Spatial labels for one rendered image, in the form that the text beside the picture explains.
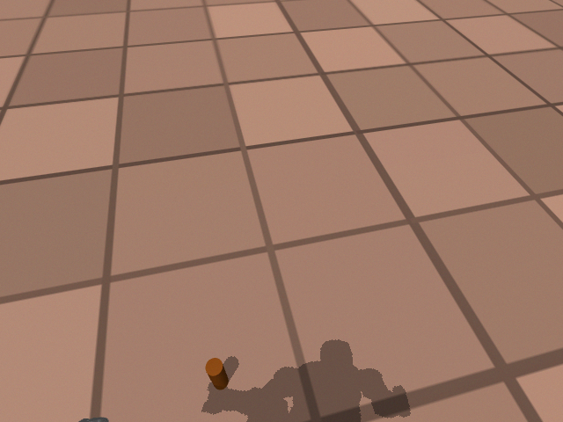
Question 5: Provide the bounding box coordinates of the can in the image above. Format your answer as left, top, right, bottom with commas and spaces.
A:
205, 358, 229, 390

